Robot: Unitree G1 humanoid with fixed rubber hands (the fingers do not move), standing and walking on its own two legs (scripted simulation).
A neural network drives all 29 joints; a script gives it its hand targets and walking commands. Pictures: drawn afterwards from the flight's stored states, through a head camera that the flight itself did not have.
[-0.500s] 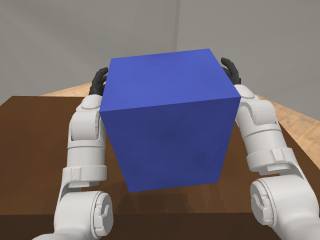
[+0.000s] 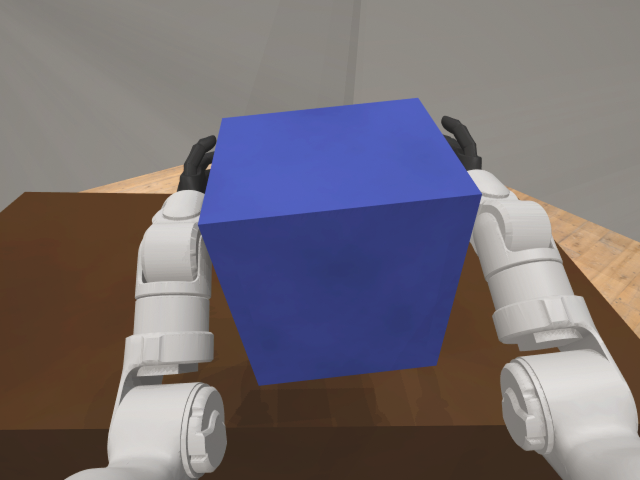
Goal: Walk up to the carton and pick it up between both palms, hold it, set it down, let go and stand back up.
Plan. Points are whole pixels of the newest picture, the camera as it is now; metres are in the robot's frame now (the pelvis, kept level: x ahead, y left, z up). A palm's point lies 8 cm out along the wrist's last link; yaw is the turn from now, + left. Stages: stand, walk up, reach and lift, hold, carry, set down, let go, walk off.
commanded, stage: set down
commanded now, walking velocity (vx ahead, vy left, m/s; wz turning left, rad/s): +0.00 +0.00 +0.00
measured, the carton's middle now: (334, 248) +0.33 +0.00 +0.20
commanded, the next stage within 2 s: none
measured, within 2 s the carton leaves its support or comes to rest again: neither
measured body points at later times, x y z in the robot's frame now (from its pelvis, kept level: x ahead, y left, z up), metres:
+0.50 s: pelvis +0.01 +0.00 +0.00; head -0.05 +0.03 +0.45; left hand +0.42 +0.17 +0.23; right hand +0.41 -0.14 +0.25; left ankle +0.02 +0.12 -0.75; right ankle +0.02 -0.15 -0.74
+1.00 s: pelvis +0.02 +0.00 +0.00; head -0.02 +0.04 +0.45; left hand +0.44 +0.17 +0.19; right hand +0.42 -0.14 +0.20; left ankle +0.02 +0.12 -0.75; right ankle +0.02 -0.15 -0.74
